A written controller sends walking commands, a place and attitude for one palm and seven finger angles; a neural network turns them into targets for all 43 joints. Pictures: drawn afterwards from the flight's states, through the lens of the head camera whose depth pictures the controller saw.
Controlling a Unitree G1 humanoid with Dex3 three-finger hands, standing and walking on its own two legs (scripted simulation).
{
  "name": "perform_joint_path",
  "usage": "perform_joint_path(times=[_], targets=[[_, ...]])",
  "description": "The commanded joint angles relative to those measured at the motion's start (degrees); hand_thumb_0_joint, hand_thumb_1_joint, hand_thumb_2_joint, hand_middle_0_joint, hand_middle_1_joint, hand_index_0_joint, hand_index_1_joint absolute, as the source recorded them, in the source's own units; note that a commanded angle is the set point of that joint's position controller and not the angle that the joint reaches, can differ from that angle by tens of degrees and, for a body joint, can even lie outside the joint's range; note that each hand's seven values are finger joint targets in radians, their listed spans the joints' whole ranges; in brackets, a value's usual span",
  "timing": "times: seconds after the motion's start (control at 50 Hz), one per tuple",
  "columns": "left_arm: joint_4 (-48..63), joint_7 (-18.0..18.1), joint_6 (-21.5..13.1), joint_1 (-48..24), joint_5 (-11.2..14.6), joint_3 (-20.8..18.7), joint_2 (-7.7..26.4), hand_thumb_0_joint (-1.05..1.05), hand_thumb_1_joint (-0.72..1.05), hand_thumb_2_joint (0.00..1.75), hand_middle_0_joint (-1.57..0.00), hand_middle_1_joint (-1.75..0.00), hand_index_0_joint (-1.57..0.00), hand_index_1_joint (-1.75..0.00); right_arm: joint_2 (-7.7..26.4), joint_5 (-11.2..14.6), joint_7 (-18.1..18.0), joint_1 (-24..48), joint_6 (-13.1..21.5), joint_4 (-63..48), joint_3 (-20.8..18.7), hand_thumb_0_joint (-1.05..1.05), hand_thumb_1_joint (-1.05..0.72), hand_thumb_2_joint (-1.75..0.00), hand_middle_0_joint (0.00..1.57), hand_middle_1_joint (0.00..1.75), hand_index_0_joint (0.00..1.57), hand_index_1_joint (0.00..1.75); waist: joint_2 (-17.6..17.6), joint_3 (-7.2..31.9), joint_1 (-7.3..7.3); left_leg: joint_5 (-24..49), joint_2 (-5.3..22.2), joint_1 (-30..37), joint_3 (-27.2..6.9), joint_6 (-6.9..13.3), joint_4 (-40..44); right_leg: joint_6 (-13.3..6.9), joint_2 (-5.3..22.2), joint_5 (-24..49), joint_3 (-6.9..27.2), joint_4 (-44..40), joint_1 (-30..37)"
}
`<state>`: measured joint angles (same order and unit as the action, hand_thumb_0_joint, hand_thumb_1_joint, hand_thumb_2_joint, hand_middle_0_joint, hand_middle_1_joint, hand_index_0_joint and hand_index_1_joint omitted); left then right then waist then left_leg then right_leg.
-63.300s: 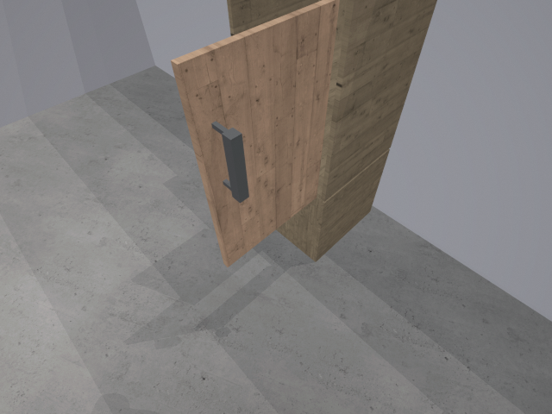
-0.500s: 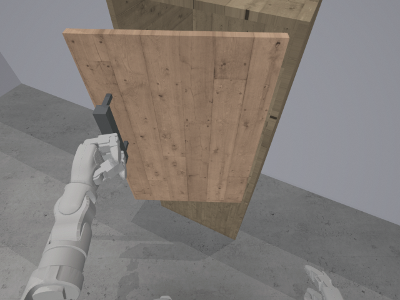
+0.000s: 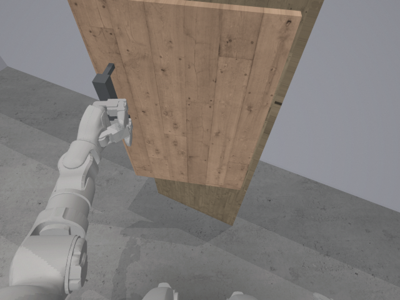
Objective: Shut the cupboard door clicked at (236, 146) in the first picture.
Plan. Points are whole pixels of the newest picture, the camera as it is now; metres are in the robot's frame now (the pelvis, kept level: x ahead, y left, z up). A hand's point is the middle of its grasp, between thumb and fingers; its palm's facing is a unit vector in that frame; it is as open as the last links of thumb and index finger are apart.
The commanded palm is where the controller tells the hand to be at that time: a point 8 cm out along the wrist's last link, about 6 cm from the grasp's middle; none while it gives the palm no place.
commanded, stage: push the door shut along its arc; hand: left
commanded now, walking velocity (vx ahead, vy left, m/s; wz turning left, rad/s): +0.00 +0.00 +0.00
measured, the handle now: (116, 102) +0.51 +0.19 +0.09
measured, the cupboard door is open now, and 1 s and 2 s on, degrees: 16 2 0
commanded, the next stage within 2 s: pull the fist back off the door in 1.30 s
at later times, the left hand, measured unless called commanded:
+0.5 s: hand (152, 106) +0.49 +0.10 +0.10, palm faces -0.32 -0.95 -0.02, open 3.1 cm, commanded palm +0.49 +0.15 +0.09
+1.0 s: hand (166, 92) +0.53 +0.08 +0.10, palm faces -0.40 -0.92 -0.03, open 3.0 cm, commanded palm +0.56 +0.10 +0.09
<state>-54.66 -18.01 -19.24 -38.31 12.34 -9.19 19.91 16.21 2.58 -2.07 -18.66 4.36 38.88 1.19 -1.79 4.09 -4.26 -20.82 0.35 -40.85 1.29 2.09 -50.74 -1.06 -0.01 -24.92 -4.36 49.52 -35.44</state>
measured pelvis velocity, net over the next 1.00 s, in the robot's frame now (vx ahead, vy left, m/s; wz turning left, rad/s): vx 0.00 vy -0.01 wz -0.02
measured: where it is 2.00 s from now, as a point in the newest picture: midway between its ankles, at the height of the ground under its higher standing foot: outside the picture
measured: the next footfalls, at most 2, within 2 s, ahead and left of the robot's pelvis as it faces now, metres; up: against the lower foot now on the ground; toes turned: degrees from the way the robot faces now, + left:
none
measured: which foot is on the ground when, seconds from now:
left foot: down 0.00-1.00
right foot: down 0.00-1.00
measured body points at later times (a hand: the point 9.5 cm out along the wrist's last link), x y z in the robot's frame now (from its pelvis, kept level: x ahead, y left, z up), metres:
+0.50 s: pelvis -0.01 +0.00 -0.02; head +0.09 +0.01 +0.42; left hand +0.50 +0.16 +0.10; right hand +0.01 -0.28 -0.12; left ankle +0.04 +0.09 -0.69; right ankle +0.00 -0.11 -0.69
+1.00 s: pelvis +0.00 -0.01 -0.03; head +0.13 +0.00 +0.40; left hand +0.55 +0.13 +0.10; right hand -0.02 -0.28 -0.14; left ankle +0.04 +0.09 -0.69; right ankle +0.00 -0.11 -0.69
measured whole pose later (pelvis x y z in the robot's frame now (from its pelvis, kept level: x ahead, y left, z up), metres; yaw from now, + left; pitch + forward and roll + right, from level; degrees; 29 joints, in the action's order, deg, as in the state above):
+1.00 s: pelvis +0.00 -0.01 -0.03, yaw -1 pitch +21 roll -3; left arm -74.4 -25.9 -14.0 -68.1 7.1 -10.4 29.3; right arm 16.7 0.4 -1.4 -22.5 4.0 40.4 1.6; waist -2.8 5.2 -12.1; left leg -23.4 2.4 -58.0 -0.1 1.4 -60.0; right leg -2.1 -2.0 -26.9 -5.5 57.4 -51.9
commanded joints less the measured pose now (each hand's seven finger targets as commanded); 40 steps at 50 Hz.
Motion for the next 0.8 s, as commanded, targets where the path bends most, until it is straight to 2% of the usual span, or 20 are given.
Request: perform_joint_path(times=[0.0, 0.08, 0.16, 0.2, 0.22, 0.24, 0.28, 0.32, 0.38, 0.4, 0.42, 0.48, 0.5, 0.54, 0.6, 0.62, 0.68, 0.7, 0.74, 0.78], targets=[[10.92, -2.16, -4.71, -34.1, -0.18, 0.29, 6.92, 0.0, 0.9, 0.9, -1.3, -1.5, -1.3, -1.5, 9.01, -0.3, -0.86, -3.04, 2.06, -4.81, -3.25, 0.0, -0.9, -0.9, 0.2, 0.3, 0.2, 0.3, -1.42, 19.98, -4.59, 8.97, 0.2, 21.21, -5.93, -0.28, 5.84, -0.8, -1.82, 10.56, 2.27, -7.2, -5.78], [10.38, -2.93, -5.49, -36.56, -0.35, -0.32, 7.89, 0.0, 0.9, 0.9, -1.3, -1.5, -1.3, -1.5, 9.39, -0.42, -0.72, -4.27, 2.11, -4.77, -3.48, 0.0, -0.9, -0.9, 0.2, 0.3, 0.2, 0.3, -2.78, 22.87, -4.71, 10.86, 0.34, 22.83, -6.63, -0.36, 5.07, -1.14, -2.03, 11.06, 2.13, -6.22, -6.8], [6.98, -3.25, -4.87, -40.7, -0.85, 0.74, 7.46, 0.0, 0.9, 0.9, -1.3, -1.5, -1.3, -1.5, 9.64, -0.5, -0.55, -5.08, 1.84, -3.94, -3.45, 0.0, -0.9, -0.9, 0.2, 0.3, 0.2, 0.3, -2.19, 20.49, -6.48, 7.28, 0.68, 20.84, -6.92, -0.36, 4.97, -0.81, -2.09, 8.4, 2.14, -6.42, -10.1], [5.37, -3.18, -4.76, -40.66, -1.05, 0.81, 7.24, 0.0, 0.9, 0.9, -1.3, -1.5, -1.3, -1.5, 9.66, -0.64, -0.5, -5.31, 1.93, -3.9, -3.36, 0.0, -0.9, -0.9, 0.2, 0.3, 0.2, 0.3, -2.91, 21.12, -6.25, 7.7, 0.58, 21.0, -7.01, -0.33, 4.52, -0.96, -2.26, 8.18, 1.97, -5.92, -10.73], [6.04, -3.36, -4.93, -43.7, -1.27, 0.66, 8.0, 0.0, 0.9, 0.9, -1.3, -1.5, -1.3, -1.5, 9.93, -0.68, -0.55, -5.83, 2.02, -3.51, -3.46, 0.0, -0.9, -0.9, 0.2, 0.3, 0.2, 0.3, -3.26, 21.69, -7.07, 7.92, 0.72, 21.02, -7.2, -0.33, 4.21, -0.89, -2.09, 8.54, 2.19, -5.74, -11.43], [4.15, -3.41, -4.54, -43.2, -1.55, 0.7, 7.97, 0.0, 0.9, 0.9, -1.3, -1.5, -1.3, -1.5, 9.89, -0.78, -0.46, -6.0, 1.91, -3.32, -3.44, 0.0, -0.9, -0.9, 0.2, 0.3, 0.2, 0.3, -3.48, 21.2, -6.88, 7.26, 0.65, 20.43, -7.16, -0.41, 4.01, -0.96, -2.21, 7.88, 2.07, -5.7, -11.76], [2.36, -3.63, -4.15, -45.83, -1.47, -0.99, 10.02, 0.0, 0.9, 0.9, -1.3, -1.5, -1.3, -1.5, 10.4, -0.8, -0.68, -7.02, 1.91, -3.06, -3.4, 0.0, -0.9, -0.9, 0.2, 0.3, 0.2, 0.3, -1.48, 21.52, -7.65, 7.52, 0.59, 19.03, -7.33, -0.02, 3.37, -0.95, -2.32, 8.02, 2.08, -5.15, -12.07], [0.47, -3.78, -3.24, -46.58, -1.43, -3.69, 13.2, 0.0, 0.9, 0.9, -1.3, -1.5, -1.3, -1.5, 10.64, -0.94, -0.61, -7.24, 1.9, -3.24, -3.1, 0.0, -0.9, -0.9, 0.2, 0.3, 0.2, 0.3, -2.08, 22.42, -7.22, 6.43, 0.48, 17.08, -7.04, 0.0, 3.0, -0.91, -2.19, 7.38, 2.7, -5.13, -11.07], [0.29, -4.53, -3.47, -49.0, -2.03, -2.66, 12.53, 0.0, 0.9, 0.9, -1.3, -1.5, -1.3, -1.5, 10.42, -1.16, -0.45, -8.17, 2.1, -3.36, -3.15, 0.0, -0.9, -0.9, 0.2, 0.3, 0.2, 0.3, -3.04, 24.87, -7.9, 8.71, 0.39, 17.24, -6.94, 0.25, 1.6, -0.92, -2.38, 8.82, 2.67, -4.13, -11.53], [-0.58, -4.72, -3.22, -48.75, -2.29, -3.13, 13.24, 0.0, 0.9, 0.9, -1.3, -1.5, -1.3, -1.5, 10.39, -1.26, -0.34, -8.06, 2.0, -3.1, -3.16, 0.0, -0.9, -0.9, 0.2, 0.3, 0.2, 0.3, -4.17, 24.6, -8.0, 8.79, 0.54, 17.33, -6.85, 0.14, 1.15, -0.87, -2.37, 8.88, 2.74, -4.26, -12.2], [-0.65, -4.94, -3.22, -49.06, -2.44, -4.64, 15.17, 0.0, 0.9, 0.9, -1.3, -1.5, -1.3, -1.5, 10.73, -1.36, -0.32, -8.88, 1.93, -3.14, -3.22, 0.0, -0.9, -0.9, 0.2, 0.3, 0.2, 0.3, -3.17, 25.71, -7.79, 9.5, 0.66, 16.82, -7.06, 0.14, 0.87, -0.87, -2.37, 9.49, 2.89, -3.9, -11.62], [-1.84, -5.49, -2.58, -49.04, -2.6, -5.39, 15.81, 0.0, 0.9, 0.9, -1.3, -1.5, -1.3, -1.5, 10.65, -1.48, -0.04, -9.8, 1.53, -3.71, -3.16, 0.0, -0.9, -0.9, 0.2, 0.3, 0.2, 0.3, -3.72, 26.89, -7.77, 11.96, 0.42, 15.73, -6.58, 0.39, -0.2, -0.94, -2.67, 11.57, 2.85, -2.86, -11.11], [-2.99, -5.42, -2.08, -47.97, -3.17, -6.65, 17.46, 0.0, 0.9, 0.9, -1.3, -1.5, -1.3, -1.5, 10.68, -1.56, 0.02, -9.79, 1.17, -3.75, -3.24, 0.0, -0.9, -0.9, 0.2, 0.3, 0.2, 0.3, -4.03, 26.67, -7.34, 11.99, 0.53, 14.93, -6.29, 0.27, -0.65, -0.88, -2.68, 11.88, 3.03, -2.87, -10.89], [-4.68, -5.38, -1.11, -47.48, -3.68, -7.38, 18.52, 0.0, 0.9, 0.9, -1.3, -1.5, -1.3, -1.5, 10.69, -1.59, 0.22, -10.53, 0.55, -4.04, -3.19, 0.0, -0.9, -0.9, 0.2, 0.3, 0.2, 0.3, -2.45, 25.66, -7.6, 11.91, 0.47, 12.34, -5.78, 0.46, -1.09, -0.64, -2.75, 12.88, 3.32, -2.92, -9.87], [-4.86, -5.44, -0.74, -50.41, -4.43, -7.79, 20.07, 0.0, 0.9, 0.9, -1.3, -1.5, -1.3, -1.5, 10.68, -1.72, 0.29, -11.39, -0.01, -4.2, -3.11, 0.0, -0.9, -0.9, 0.2, 0.3, 0.2, 0.3, -3.05, 26.06, -8.4, 12.79, 0.47, 10.69, -5.41, 0.68, -2.21, -0.47, -2.93, 14.31, 3.64, -2.21, -9.84], [-4.91, -5.56, -0.7, -50.05, -4.62, -8.64, 20.95, 0.0, 0.9, 0.9, -1.3, -1.5, -1.3, -1.5, 10.88, -1.71, 0.35, -11.87, -0.19, -4.57, -3.28, 0.0, -0.9, -0.9, 0.2, 0.3, 0.2, 0.3, -2.89, 26.91, -8.09, 13.13, 0.5, 10.6, -5.42, 0.58, -2.32, -0.44, -2.95, 14.58, 3.74, -2.0, -9.57], [-2.16, -6.61, -1.23, -52.36, -4.34, -6.18, 17.93, 0.0, 0.9, 0.9, -1.3, -1.5, -1.3, -1.5, 10.44, -1.84, 0.45, -12.49, -0.41, -4.46, -3.62, 0.0, -0.9, -0.9, 0.2, 0.3, 0.2, 0.3, -4.92, 30.24, -8.71, 16.53, 0.49, 14.17, -5.62, 0.71, -3.07, -0.62, -3.2, 16.74, 3.35, -1.31, -10.61], [-3.62, -6.69, -0.51, -51.6, -4.43, -5.91, 17.54, 0.0, 0.9, 0.9, -1.3, -1.5, -1.3, -1.5, 10.54, -1.88, 0.51, -12.22, -0.64, -4.08, -3.61, 0.0, -0.9, -0.9, 0.2, 0.3, 0.2, 0.3, -4.74, 29.16, -8.81, 15.79, 0.48, 13.73, -5.51, 0.68, -3.4, -0.48, -3.31, 16.42, 3.44, -1.75, -11.23], [-5.46, -6.87, 0.44, -54.52, -4.55, -4.68, 17.06, 0.0, 0.9, 0.9, -1.3, -1.5, -1.3, -1.5, 10.71, -1.8, 0.27, -12.63, -0.88, -3.19, -3.55, 0.0, -0.9, -0.9, 0.2, 0.3, 0.2, 0.3, -2.99, 26.29, -10.49, 12.98, 0.52, 11.45, -5.53, 0.93, -3.57, -0.25, -3.37, 14.35, 3.5, -2.46, -12.72], [-4.34, -7.12, 0.27, -59.43, -4.31, -3.88, 16.52, 0.0, 0.9, 0.9, -1.3, -1.5, -1.3, -1.5, 10.83, -1.84, -0.1, -13.49, -0.41, -2.34, -3.58, 0.0, -0.9, -0.9, 0.2, 0.3, 0.2, 0.3, -3.81, 26.53, -11.59, 13.2, 0.57, 12.25, -5.81, 1.2, -4.01, -0.34, -3.35, 13.75, 3.41, -2.24, -14.46]])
